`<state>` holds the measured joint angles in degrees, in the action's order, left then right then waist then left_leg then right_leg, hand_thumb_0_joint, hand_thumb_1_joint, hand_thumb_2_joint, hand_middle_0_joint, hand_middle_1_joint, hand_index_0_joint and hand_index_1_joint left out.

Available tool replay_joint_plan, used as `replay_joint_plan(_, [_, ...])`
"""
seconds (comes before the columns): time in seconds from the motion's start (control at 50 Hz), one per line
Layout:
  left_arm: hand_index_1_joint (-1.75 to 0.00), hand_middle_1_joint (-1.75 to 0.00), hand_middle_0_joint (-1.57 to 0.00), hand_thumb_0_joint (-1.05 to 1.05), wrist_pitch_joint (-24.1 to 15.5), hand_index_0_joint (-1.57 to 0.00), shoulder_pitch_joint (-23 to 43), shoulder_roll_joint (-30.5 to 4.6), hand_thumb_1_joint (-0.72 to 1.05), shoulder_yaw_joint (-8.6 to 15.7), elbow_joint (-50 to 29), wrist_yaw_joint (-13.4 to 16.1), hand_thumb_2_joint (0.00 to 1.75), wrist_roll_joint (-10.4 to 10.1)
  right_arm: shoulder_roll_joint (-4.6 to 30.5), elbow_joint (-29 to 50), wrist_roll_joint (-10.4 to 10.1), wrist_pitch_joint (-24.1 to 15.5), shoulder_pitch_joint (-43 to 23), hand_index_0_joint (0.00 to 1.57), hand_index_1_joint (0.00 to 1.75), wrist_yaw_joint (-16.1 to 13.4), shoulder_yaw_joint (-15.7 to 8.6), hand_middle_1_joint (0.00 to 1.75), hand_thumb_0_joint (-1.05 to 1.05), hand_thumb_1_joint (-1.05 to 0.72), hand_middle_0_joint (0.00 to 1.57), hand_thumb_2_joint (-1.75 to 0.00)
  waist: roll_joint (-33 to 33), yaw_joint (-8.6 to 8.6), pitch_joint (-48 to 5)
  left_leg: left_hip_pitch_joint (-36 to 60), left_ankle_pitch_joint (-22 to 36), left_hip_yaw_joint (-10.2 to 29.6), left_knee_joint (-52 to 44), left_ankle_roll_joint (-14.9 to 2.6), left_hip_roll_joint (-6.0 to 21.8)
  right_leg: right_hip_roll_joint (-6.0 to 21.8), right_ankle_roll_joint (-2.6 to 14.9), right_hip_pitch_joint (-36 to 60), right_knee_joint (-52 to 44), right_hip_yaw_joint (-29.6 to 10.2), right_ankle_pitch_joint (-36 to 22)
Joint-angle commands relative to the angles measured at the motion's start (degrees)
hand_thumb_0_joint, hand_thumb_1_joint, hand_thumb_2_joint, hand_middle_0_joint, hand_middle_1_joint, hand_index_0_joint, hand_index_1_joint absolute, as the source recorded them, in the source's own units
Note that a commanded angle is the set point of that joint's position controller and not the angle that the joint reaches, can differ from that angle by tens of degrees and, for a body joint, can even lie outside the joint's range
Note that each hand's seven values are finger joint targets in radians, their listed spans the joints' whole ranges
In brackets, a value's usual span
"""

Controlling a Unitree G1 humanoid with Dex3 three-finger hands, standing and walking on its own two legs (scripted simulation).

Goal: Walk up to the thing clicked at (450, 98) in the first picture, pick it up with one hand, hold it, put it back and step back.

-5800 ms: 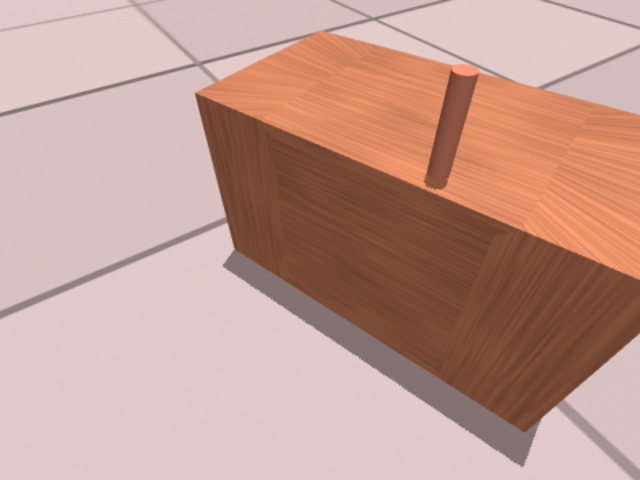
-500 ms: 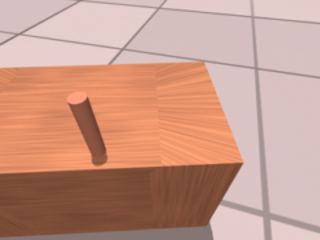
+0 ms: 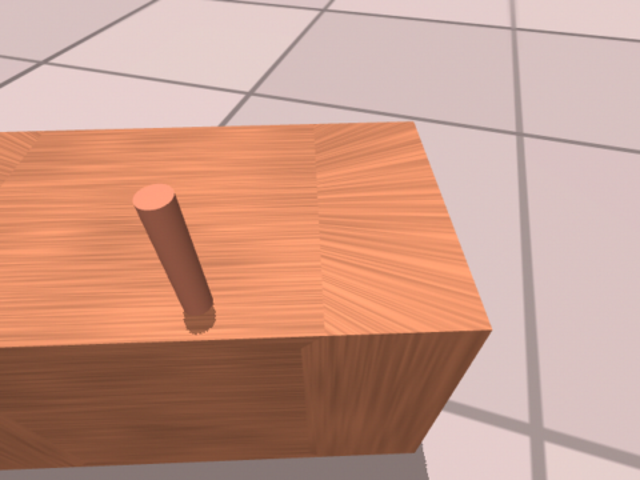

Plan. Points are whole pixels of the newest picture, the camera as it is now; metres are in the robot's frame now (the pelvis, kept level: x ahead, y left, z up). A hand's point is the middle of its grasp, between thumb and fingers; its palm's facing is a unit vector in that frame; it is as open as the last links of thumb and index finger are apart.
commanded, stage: stand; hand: left
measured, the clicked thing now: (179, 258) +0.44 +0.22 +0.04
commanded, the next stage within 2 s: rise first in 0.48 s
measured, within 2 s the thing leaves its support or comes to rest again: neither
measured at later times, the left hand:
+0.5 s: hand out of the picture +0.07 +0.25 -0.16, palm faces -0.04 -0.94 -0.34, open 7.4 cm
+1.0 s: hand out of the picture +0.17 +0.26 -0.09, palm faces +0.27 -0.90 -0.34, open 14.5 cm
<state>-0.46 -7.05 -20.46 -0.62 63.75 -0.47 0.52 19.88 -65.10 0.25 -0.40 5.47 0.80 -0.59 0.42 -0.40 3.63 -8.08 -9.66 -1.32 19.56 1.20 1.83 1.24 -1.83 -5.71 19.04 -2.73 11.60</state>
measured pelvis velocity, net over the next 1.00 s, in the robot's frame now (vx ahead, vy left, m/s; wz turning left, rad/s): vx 0.00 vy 0.00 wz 0.02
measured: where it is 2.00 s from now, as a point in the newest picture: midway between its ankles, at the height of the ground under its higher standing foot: outside the picture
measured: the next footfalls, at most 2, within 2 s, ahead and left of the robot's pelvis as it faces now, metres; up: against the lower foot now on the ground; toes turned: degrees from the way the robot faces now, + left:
none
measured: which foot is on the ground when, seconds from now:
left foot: down 0.00-1.00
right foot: down 0.00-1.00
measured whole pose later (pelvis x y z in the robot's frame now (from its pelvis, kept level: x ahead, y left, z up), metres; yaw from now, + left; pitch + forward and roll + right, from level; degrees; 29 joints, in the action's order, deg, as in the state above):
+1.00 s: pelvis +0.00 +0.00 -0.01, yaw +1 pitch +1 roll +0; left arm -3.3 -12.8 -17.2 9.4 33.3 3.7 -2.8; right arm 14.2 -41.1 -3.1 -3.9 10.9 -3.3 -5.1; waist -0.5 0.9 -0.6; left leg -14.1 -11.9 0.2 24.8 1.5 1.8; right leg 1.2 -1.4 -11.3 24.7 -1.3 14.6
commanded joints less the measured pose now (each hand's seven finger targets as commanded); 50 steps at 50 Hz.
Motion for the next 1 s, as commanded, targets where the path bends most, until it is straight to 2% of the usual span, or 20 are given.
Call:
replay_joint_plan(0.0, [-0.30,-0.30,-0.20,0.00,-1.23,-0.20,1.77,-12.30,0.90,2.62,-3.24,1.11,0.90,0.07,12.44,3.62,0.13,-0.97,-2.24,0.20,0.30,-0.89,-2.44,0.30,0.00,-0.90,0.20,-0.90,-0.29,0.02,-6.12,4.16,9.93,4.64,-2.24,-2.10,6.04,5.97,2.66,-0.65,-2.52,-2.79,-11.10])
replay_joint_plan(0.08, [-0.30,-0.30,-0.20,0.00,-1.11,-0.20,1.59,-12.11,0.90,2.57,-3.15,1.10,0.90,0.06,12.33,3.62,0.13,-0.79,-2.12,0.20,0.30,-0.88,-2.38,0.30,0.00,-0.90,0.20,-0.90,-0.45,0.09,-4.73,3.21,6.66,4.56,-2.66,-1.96,5.67,5.88,2.58,-1.48,-3.40,-2.86,-8.18])
replay_joint_plan(0.22, [-0.30,-0.30,-0.20,0.00,-1.21,-0.20,1.43,-12.22,0.90,2.62,-3.24,1.10,0.90,0.08,12.24,3.78,0.01,-1.02,-2.44,0.20,0.30,-0.88,-2.32,0.30,0.00,-0.90,0.20,-0.90,-0.55,0.18,-5.89,4.61,10.44,4.76,-1.98,-1.96,6.10,5.96,2.69,-0.58,-2.84,-2.66,-11.21])
replay_joint_plan(0.44, [-0.30,-0.30,-0.20,0.00,-1.12,-0.20,1.80,-12.24,0.90,2.78,-3.27,1.08,0.90,0.21,12.40,4.01,0.08,-0.78,-2.17,0.20,0.30,-0.88,-2.41,0.30,0.00,-0.90,0.20,-0.90,-0.10,0.02,-4.65,3.46,5.50,4.84,-2.83,-2.01,5.70,5.70,2.69,-1.62,-3.87,-2.75,-6.66])
replay_joint_plan(0.5, [-0.30,-0.30,-0.20,0.00,-1.30,-0.20,1.44,-12.54,0.90,2.88,-3.37,1.13,0.90,0.24,12.37,4.10,0.11,-0.84,-1.99,0.20,0.30,-0.89,-2.42,0.30,0.00,-0.90,0.20,-0.90,0.24,0.03,-6.03,4.74,9.06,4.93,-2.16,-2.08,5.99,6.02,2.72,-0.80,-3.27,-2.68,-10.25])
replay_joint_plan(0.54, [-0.30,-0.30,-0.20,0.00,-1.29,-0.20,1.82,-12.27,0.90,2.82,-3.38,1.08,0.90,0.03,12.45,4.04,0.13,-0.97,-1.28,0.20,0.30,-0.92,-2.26,0.30,0.00,-0.90,0.20,-0.90,-0.83,-0.12,-5.28,3.67,7.85,4.65,-2.35,-2.08,5.69,6.15,2.63,-0.47,-3.63,-2.95,-9.89])
replay_joint_plan(0.56, [-0.22,-0.22,-0.12,0.00,-1.28,-0.12,2.01,-12.60,0.82,2.92,-3.54,1.08,0.82,0.08,12.23,4.12,0.19,-1.00,-1.74,0.12,0.22,-0.97,-2.26,0.22,0.00,-0.82,0.12,-0.82,-0.68,-0.03,-6.02,4.72,9.30,4.68,-2.22,-2.10,6.01,6.19,2.85,-0.70,-2.93,-2.85,-10.51])
replay_joint_plan(0.58, [-0.14,-0.14,-0.04,0.00,-5.75,-0.04,22.12,0.04,0.74,0.95,-23.65,1.42,0.74,-4.05,0.86,24.22,-5.62,-7.57,-21.84,0.05,0.14,-1.68,0.06,0.14,0.00,-0.74,0.05,-0.74,-3.23,-1.61,-7.03,-4.42,4.46,-1.34,3.51,-0.88,-1.67,-1.01,2.02,-8.12,2.51,3.71,-5.73])
replay_joint_plan(0.6, [-0.08,-0.06,-0.06,0.00,-8.01,-0.03,21.86,-4.80,0.66,2.01,-25.65,2.98,0.66,-6.18,2.86,25.98,-6.17,-8.49,-19.10,0.05,0.06,-2.60,0.22,0.06,0.00,-0.66,0.05,-0.66,0.42,0.95,-8.97,-1.24,0.73,-0.85,1.07,-0.86,-1.17,-0.93,1.98,-3.76,0.71,4.00,-1.56])
replay_joint_plan(0.62, [-0.09,-0.06,-0.06,0.00,-7.47,-0.03,14.68,-9.46,0.58,4.67,-18.81,4.09,0.58,-5.68,9.86,19.05,-5.59,-7.81,-12.31,0.05,0.05,-3.98,-3.85,0.05,0.00,-0.58,0.05,-0.58,-0.81,-1.65,-5.95,-1.30,-1.87,-1.08,0.22,-0.95,-1.24,-1.20,2.20,-6.36,0.37,4.03,-0.04])
replay_joint_plan(0.64, [-0.08,-0.06,-0.07,0.00,-6.54,-0.05,9.10,-13.43,0.50,8.76,-15.52,4.49,0.50,-5.56,11.31,15.97,-5.27,-7.04,-9.45,0.05,0.05,-4.18,-6.04,0.05,0.00,-0.50,0.05,-0.50,-2.04,0.73,-4.30,-4.27,-1.37,-1.58,1.52,-0.59,-0.99,-1.37,2.21,-6.16,1.50,4.37,-0.13])
replay_joint_plan(0.66, [-0.09,-0.07,-0.08,0.00,-6.02,-0.06,7.27,-13.07,0.42,10.74,-18.13,4.74,0.42,-5.39,11.15,15.41,-5.22,-6.92,-8.47,0.05,0.05,-4.57,-7.52,0.05,0.00,-0.42,0.05,-0.42,-2.54,1.14,-9.55,-2.72,2.56,-1.62,2.81,-0.37,-0.99,-1.49,2.38,-5.52,3.01,4.36,-3.51])
replay_joint_plan(0.68, [-0.08,-0.07,-0.06,0.00,-6.49,-0.05,6.86,-12.88,0.34,11.19,-21.86,5.24,0.34,-5.24,10.97,16.93,-4.82,-7.43,-7.20,0.05,0.05,-5.15,-8.28,0.05,0.00,-0.34,0.05,-0.34,-3.85,1.58,-15.27,-0.24,6.99,-1.75,3.77,-0.31,-0.88,-1.40,2.35,-3.91,3.96,3.90,-8.01])
replay_joint_plan(0.7, [-0.07,-0.07,-0.06,0.00,-6.54,-0.06,5.87,-10.73,0.27,10.19,-20.82,5.42,0.29,-4.77,9.86,18.02,-4.53,-7.74,-6.75,0.05,0.05,-5.34,-8.35,0.05,0.00,-0.26,0.05,-0.26,-3.01,0.61,-16.04,0.09,9.19,-1.41,4.11,-0.48,-0.79,-1.55,2.20,-4.14,4.73,4.14,-10.46])
replay_joint_plan(0.74, [-0.07,-0.07,-0.06,0.00,-5.86,-0.06,2.33,-9.17,0.18,12.08,-18.22,5.16,0.25,-3.22,7.71,17.66,-3.23,-6.89,-1.20,0.05,0.05,-4.94,-9.47,0.05,0.00,-0.11,0.05,-0.21,-0.32,-0.15,-14.09,-1.52,9.84,-0.82,4.85,-1.13,-1.00,-1.80,2.04,-5.71,4.48,4.18,-11.26])
replay_joint_plan(0.8, [-0.05,-0.06,-0.04,0.00,-5.47,-0.05,-1.44,-10.73,0.04,15.21,-25.75,5.26,0.16,-2.49,6.38,21.78,-2.71,-5.80,2.59,0.05,0.05,-4.72,-9.84,0.05,0.00,0.07,0.05,-0.15,-2.30,1.77,-16.58,0.49,12.07,-1.43,3.89,-0.88,-1.66,-1.60,2.01,-3.25,3.34,4.39,-12.23])
replay_joint_plan(0.86, [-0.04,-0.06,-0.04,0.00,-4.90,-0.06,-4.62,-6.70,-0.13,13.39,-31.09,4.76,0.11,-3.23,2.22,25.34,-3.34,-5.13,4.43,0.05,0.05,-4.20,-7.19,0.05,0.00,0.21,0.05,-0.11,-2.08,1.73,-11.27,-1.39,9.57,-2.02,2.93,-0.85,-2.01,-1.31,1.84,-5.36,2.27,4.79,-9.43])
replay_joint_plan(0.9, [-0.04,-0.05,-0.04,0.00,-5.13,-0.04,-1.56,-8.35,-0.24,14.34,-37.64,4.96,0.09,-3.21,4.59,30.89,-3.28,-5.34,1.53,0.05,0.05,-4.62,-8.70,0.05,0.00,0.30,0.05,-0.09,-2.73,1.11,-10.73,-1.40,6.85,-2.02,1.88,-0.77,-1.74,-1.27,2.02,-6.16,1.76,4.69,-7.01])
replay_joint_plan(0.96, [-0.04,-0.05,-0.03,0.00,-5.97,-0.04,-0.46,-5.80,-0.38,12.63,-45.02,5.05,0.06,-3.33,1.23,35.39,-3.24,-6.01,-0.24,0.05,0.05,-4.56,-5.78,0.05,0.00,0.41,0.05,-0.06,-2.76,1.56,-8.40,-1.69,3.84,-1.57,1.07,-0.95,-1.50,-1.27,2.17,-6.08,1.18,4.93,-3.81])
replay_joint_plan(0.98, [-0.05,-0.05,-0.04,0.00,-6.40,-0.04,0.46,-5.56,-0.43,12.44,-47.67,5.30,0.05,-3.35,2.18,38.82,-3.06,-6.62,-1.65,0.05,0.05,-4.80,-6.03,0.05,0.00,0.44,0.05,-0.05,-2.65,1.03,-9.16,-0.91,3.64,-1.53,1.08,-0.92,-1.33,-1.33,2.11,-5.51,1.19,4.79,-3.72])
